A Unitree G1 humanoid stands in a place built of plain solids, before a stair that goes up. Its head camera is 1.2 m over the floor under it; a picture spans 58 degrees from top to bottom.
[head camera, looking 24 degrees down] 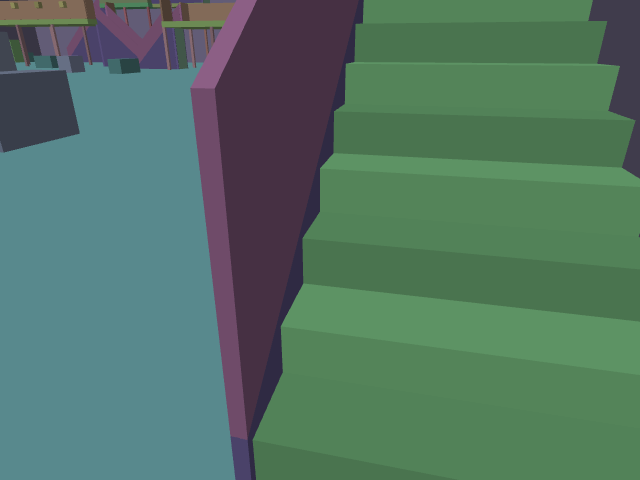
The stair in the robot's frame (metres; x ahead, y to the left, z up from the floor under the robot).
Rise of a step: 0.19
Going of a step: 0.29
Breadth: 1.21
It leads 13 degrees to the right of straight ahead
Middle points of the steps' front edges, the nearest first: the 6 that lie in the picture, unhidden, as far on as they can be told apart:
1.03 -0.46 0.38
1.31 -0.52 0.56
1.59 -0.59 0.75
1.87 -0.65 0.94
2.15 -0.71 1.13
2.43 -0.77 1.32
